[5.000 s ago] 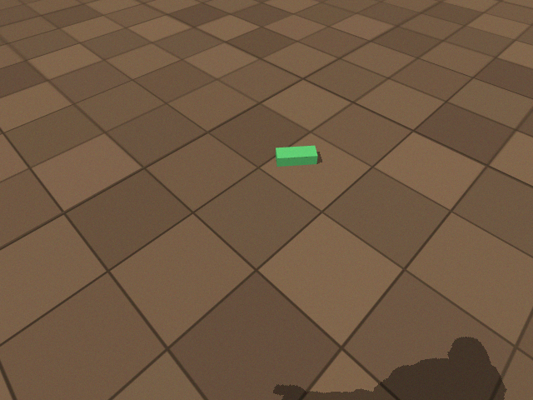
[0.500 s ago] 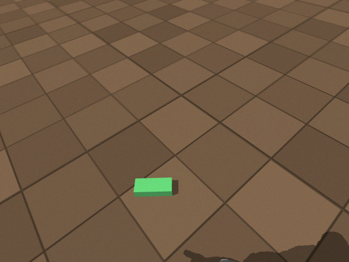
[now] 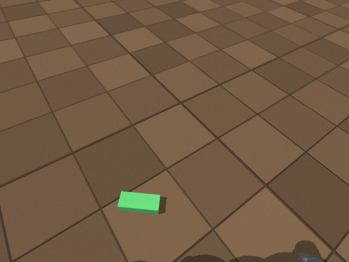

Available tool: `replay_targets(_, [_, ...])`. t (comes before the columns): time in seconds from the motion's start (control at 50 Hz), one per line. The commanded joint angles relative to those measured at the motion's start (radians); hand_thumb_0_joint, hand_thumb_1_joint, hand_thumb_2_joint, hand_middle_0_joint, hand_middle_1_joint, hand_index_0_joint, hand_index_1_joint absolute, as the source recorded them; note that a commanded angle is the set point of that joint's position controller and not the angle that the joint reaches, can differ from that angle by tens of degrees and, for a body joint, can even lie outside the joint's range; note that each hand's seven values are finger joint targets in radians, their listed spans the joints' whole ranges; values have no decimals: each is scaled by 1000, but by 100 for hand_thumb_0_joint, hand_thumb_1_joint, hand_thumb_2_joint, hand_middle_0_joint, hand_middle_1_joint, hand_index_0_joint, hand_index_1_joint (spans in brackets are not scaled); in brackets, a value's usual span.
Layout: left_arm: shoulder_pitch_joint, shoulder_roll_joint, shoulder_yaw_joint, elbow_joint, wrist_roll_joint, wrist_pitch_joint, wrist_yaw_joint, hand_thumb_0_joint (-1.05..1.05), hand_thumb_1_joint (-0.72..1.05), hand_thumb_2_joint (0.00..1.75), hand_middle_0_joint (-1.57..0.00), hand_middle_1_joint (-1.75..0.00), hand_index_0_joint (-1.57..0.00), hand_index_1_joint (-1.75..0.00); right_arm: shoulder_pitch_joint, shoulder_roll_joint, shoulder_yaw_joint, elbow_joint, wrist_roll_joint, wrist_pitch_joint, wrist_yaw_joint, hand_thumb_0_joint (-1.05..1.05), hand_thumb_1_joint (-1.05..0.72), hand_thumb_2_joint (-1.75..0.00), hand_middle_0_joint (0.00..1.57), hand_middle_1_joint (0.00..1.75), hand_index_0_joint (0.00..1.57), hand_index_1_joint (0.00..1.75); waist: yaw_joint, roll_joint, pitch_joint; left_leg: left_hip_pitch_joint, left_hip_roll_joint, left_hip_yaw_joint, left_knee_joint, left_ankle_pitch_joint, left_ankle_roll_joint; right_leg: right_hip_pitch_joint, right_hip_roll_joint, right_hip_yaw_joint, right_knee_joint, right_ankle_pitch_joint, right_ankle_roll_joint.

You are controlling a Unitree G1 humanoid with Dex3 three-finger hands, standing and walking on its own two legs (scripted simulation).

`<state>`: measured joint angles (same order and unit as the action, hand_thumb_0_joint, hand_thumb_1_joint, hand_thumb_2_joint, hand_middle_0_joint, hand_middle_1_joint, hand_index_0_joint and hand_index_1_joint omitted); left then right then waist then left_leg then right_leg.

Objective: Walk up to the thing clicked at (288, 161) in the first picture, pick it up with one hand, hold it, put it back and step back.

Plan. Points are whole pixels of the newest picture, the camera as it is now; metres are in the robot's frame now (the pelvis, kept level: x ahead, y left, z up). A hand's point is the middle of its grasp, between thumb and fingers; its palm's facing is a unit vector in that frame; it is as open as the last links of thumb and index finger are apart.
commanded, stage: walk up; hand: left
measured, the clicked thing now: (139, 202) +0.53 +0.18 -0.73
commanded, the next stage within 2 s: none
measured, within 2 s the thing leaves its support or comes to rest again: neither
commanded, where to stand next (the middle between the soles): +0.13 +0.00 m, yaw +0 degrees
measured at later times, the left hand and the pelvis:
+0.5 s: hand out of the picture +0.09 +0.24 -0.13, palm faces -0.02 -0.88 -0.48, open 7.4 cm; pelvis +0.01 -0.04 -0.01, yaw +1 degrees
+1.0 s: hand out of the picture +0.09 +0.23 -0.15, palm faces +0.01 -0.94 -0.34, open 7.4 cm; pelvis +0.04 -0.03 +0.01, yaw +2 degrees
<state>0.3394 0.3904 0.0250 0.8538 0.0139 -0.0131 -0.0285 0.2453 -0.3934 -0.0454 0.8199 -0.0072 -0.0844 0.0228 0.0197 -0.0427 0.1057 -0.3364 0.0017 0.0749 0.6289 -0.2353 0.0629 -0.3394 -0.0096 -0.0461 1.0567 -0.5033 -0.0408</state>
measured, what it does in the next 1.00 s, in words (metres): steps on the spot: right foot, then left foot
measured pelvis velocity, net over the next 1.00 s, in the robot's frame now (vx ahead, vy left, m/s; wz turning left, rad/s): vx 0.04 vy -0.03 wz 0.03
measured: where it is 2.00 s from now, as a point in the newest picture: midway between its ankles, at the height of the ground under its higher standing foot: outside the picture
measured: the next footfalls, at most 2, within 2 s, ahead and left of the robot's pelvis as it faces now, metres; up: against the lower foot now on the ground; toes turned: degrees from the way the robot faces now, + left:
right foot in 0.24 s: +0.13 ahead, -0.17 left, +0.00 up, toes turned +0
left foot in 0.54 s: +0.05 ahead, +0.11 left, +0.00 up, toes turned +2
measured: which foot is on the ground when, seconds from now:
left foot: down 0.00-0.28, up 0.30-0.52, down 0.54-1.00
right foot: up 0.00-0.22, down 0.24-1.00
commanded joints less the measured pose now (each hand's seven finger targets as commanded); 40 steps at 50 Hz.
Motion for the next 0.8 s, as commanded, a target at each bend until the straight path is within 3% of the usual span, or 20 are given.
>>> replay_targets(0.0, [66, 217, 68, -52, -15, -15, 10, 0, 90, 90, -20, -30, -20, -30, 75, -258, -68, -47, 15, -14, -34, 0, -90, -90, 20, 30, 20, 30, -13, 134, -34, 121, 266, -292, -315, 239, 122, -159, -69, 114, -6, 88, 7])
replay_targets(0.08, [64, 178, 60, -8, -20, -18, 18, 0, 90, 90, -20, -30, -20, -30, -26, -235, -52, -62, -3, 5, -32, 0, -90, -90, 20, 30, 20, 30, 3, 212, -64, 26, 219, -149, -264, 281, 152, -54, -73, 42, -195, 165, 41])
replay_targets(0.14, [23, 176, 61, 4, -23, -33, 32, 0, 90, 90, -20, -30, -20, -30, -45, -245, -51, -58, -7, 35, -23, 0, -90, -90, 20, 30, 20, 30, -12, 251, -96, -11, 214, -152, -174, 329, 157, 36, -41, 2, -297, 237, 54])
replay_targets(0.18, [42, 183, 64, 30, -24, -43, 47, 0, 90, 90, -20, -30, -20, -30, -77, -247, -52, -64, -2, 59, -17, 0, -90, -90, 20, 30, 20, 30, 8, 213, -143, -19, 174, -121, -62, 304, 133, 132, -4, -29, -435, 366, 51])
replay_targets(0.22, [45, 224, 75, 46, -12, -55, 60, 0, 90, 90, -20, -30, -20, -30, -85, -189, -36, -62, 11, 81, -15, 0, -90, -90, 20, 30, 20, 30, 31, 86, -154, -68, 101, -80, 84, 101, 61, 202, -5, -3, -551, 424, 36])
replay_targets(0.24, [31, 275, 89, 39, 1, -62, 66, 0, 90, 90, -20, -30, -20, -30, -59, -143, -23, -59, 14, 87, -13, 0, -90, -90, 20, 30, 20, 30, 25, -61, -151, -156, 49, -48, 193, -59, 14, 224, -152, 186, -614, 442, -4])
replay_targets(0.26, [-26, 333, 92, 6, 10, -68, 68, 0, 90, 90, -20, -30, -20, -30, -29, -120, -13, -58, 12, 99, -15, 0, -90, -90, 20, 30, 20, 30, -5, -157, -119, -199, -13, -85, 294, -299, -27, 132, -373, 484, -721, 423, -104])
replay_targets(0.28, [-90, 380, 100, 1, 3, -61, 73, 0, 90, 90, -20, -30, -20, -30, -35, -188, -38, -33, 4, 112, -26, 0, -90, -90, 20, 30, 20, 30, 6, -169, -101, -157, 36, -148, 383, -353, -31, 48, -445, 548, -716, 382, -217])
replay_targets(0.3, [-122, 359, 96, -5, 5, -56, 73, 0, 90, 90, -20, -30, -20, -30, -46, -223, -51, -12, -2, 118, -26, 0, -90, -90, 20, 30, 20, 30, -4, -157, -73, -125, 66, -154, 408, -332, -34, -25, -417, 527, -718, 315, -222])
replay_targets(0.38, [-164, 306, 86, 1, 19, -48, 69, 0, 90, 90, -20, -30, -20, -30, 5, -207, -59, 53, 4, 122, -9, 0, -90, -90, 20, 30, 20, 30, -20, -183, -112, -106, 35, -123, 363, -240, -37, 15, -252, 291, -660, 142, -130])
replay_targets(0.46, [-152, 301, 89, 8, 29, -35, 59, 0, 90, 90, -20, -30, -20, -30, -29, -195, -47, 82, -1, 105, -6, 0, -90, -90, 20, 30, 20, 30, 21, -218, -163, -73, 11, -56, 142, -304, -54, 95, -232, 268, -628, 111, -137])
replay_targets(0.52, [-197, 252, 66, 7, 7, -15, 48, 0, 90, 90, -20, -30, -20, -30, 44, -184, -45, 145, -11, 75, -19, 0, -90, -90, 20, 30, 20, 30, -36, -125, -180, 137, -17, -23, -176, -106, -48, -12, -194, 180, -478, 168, -82])
replay_targets(0.54, [-185, 198, 48, 8, -3, -12, 47, 0, 90, 90, -20, -30, -20, -30, 43, -220, -53, 154, -24, 65, -26, 0, -90, -90, 20, 30, 20, 30, -35, 0, -186, 192, 71, -178, -244, -118, -25, -88, -155, 133, -351, 177, -34])
replay_targets(0.56, [-175, 132, 27, 3, -15, -10, 45, 0, 90, 90, -20, -30, -20, -30, -27, -287, -62, 125, -33, 58, -30, 0, -90, -90, 20, 30, 20, 30, -10, 201, -147, 202, 260, -489, -315, -171, 52, -241, -41, 34, -246, 86, 29])
replay_targets(0.58, [-224, 215, 52, 29, -8, -7, 56, 0, 90, 90, -20, -30, -20, -30, -81, -345, -69, 111, -22, 60, -26, 0, -90, -90, 20, 30, 20, 30, -36, 200, -100, 34, 338, -552, -321, -260, 147, -177, -44, 58, -226, -65, 29])
replay_targets(0.6, [-220, 237, 56, 52, -3, -12, 52, 0, 90, 90, -20, -30, -20, -30, -149, -332, -64, 108, -14, 62, -23, 0, -90, -90, 20, 30, 20, 30, -6, 191, -52, -96, 331, -500, -314, -301, 162, -56, -69, 66, -243, -28, 21])
replay_targets(0.64, [-158, 195, 46, 97, -10, -31, 40, 0, 90, 90, -20, -30, -20, -30, -213, -224, -24, 103, -10, 61, -20, 0, -90, -90, 20, 30, 20, 30, 46, 137, -45, -50, 152, -209, -175, -41, 50, 60, -47, 40, -486, 222, 19])
replay_targets(0.68, [-154, 220, 58, 115, -14, -39, 45, 0, 90, 90, -20, -30, -20, -30, -149, -191, -17, 120, 0, 51, -21, 0, -90, -90, 20, 30, 20, 30, 24, 108, -121, -41, 94, -146, -81, 120, -15, 178, -87, 93, -504, 502, -11])
replay_targets(0.74, [-237, 241, 41, 116, -7, -33, 43, 0, 90, 90, -20, -30, -20, -30, -104, -198, -18, 159, 0, 65, -19, 0, -90, -90, 20, 30, 20, 30, -17, 103, -81, -20, 92, -182, -196, -253, -3, 64, -129, 173, -583, 150, -21])
replay_targets(0.78, [-263, 225, 32, 128, -6, -23, 33, 0, 90, 90, -20, -30, -20, -30, -128, -223, -26, 173, -7, 72, -17, 0, -90, -90, 20, 30, 20, 30, -15, 98, -13, -26, 105, -216, -235, -388, 4, -6, -83, 150, -612, -23, -4])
